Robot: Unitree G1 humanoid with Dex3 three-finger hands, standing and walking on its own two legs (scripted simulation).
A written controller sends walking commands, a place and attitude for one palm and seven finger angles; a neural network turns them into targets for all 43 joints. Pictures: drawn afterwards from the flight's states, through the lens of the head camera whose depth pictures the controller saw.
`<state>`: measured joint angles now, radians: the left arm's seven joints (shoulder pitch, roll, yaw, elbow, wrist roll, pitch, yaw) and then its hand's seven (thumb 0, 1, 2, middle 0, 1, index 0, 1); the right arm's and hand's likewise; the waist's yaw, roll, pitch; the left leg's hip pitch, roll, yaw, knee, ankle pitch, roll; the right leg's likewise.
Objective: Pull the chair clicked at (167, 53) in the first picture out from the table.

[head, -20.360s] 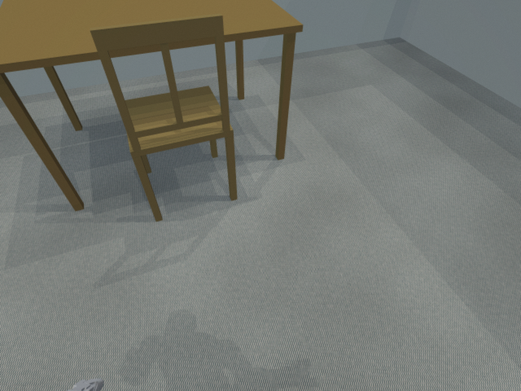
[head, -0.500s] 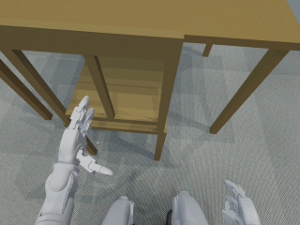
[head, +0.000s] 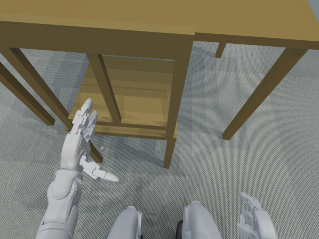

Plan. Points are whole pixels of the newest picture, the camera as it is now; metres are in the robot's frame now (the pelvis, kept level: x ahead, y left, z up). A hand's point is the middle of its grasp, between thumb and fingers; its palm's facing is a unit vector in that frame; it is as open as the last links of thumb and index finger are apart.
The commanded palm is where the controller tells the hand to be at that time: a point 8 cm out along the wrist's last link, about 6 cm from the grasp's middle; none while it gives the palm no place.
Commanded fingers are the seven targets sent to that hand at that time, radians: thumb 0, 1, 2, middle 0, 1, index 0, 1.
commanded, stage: aim the fingers beside a spindle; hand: left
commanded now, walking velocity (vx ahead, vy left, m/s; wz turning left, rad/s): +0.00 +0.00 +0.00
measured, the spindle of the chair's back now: (108, 94) +0.48 +0.16 +0.02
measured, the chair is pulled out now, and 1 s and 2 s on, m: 0.00 0.00 0.00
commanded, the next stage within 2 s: push the fingers through the gap in 0.20 s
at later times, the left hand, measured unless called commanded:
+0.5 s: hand (105, 143) +0.34 +0.14 +0.02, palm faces -0.07 -1.00 -0.03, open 17.0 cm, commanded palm +0.32 +0.20 +0.03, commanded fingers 0.00 -0.50 0.30 -0.06 -0.08 -0.06 -0.08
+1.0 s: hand (111, 123) +0.39 +0.14 +0.02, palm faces -0.07 -1.00 -0.04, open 16.9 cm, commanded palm +0.37 +0.19 +0.02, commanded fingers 0.00 -0.50 0.30 -0.06 -0.08 -0.06 -0.08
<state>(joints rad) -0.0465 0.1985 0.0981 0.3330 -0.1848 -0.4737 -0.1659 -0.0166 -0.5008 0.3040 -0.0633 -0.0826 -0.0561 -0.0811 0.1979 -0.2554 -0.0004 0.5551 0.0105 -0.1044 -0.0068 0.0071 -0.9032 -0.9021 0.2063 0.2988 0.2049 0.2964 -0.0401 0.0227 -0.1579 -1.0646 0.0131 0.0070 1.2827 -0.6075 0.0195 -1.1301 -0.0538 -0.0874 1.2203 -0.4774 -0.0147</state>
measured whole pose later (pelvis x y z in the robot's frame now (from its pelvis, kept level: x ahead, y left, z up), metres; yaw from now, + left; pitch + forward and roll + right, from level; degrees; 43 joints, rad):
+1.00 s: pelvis +0.00 +0.00 +0.00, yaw -1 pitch +24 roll -1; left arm -0.32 0.21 0.14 0.57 -0.14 -0.48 -0.12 -0.02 -0.50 0.30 -0.06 -0.08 -0.06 -0.08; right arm 0.22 -0.26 0.00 0.60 0.00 -0.06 0.00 0.01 -0.90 -0.90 0.21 0.30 0.20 0.30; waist -0.07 0.03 -0.15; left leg -1.08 0.01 0.02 1.27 -0.60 0.03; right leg -1.16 -0.05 -0.07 1.21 -0.47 -0.01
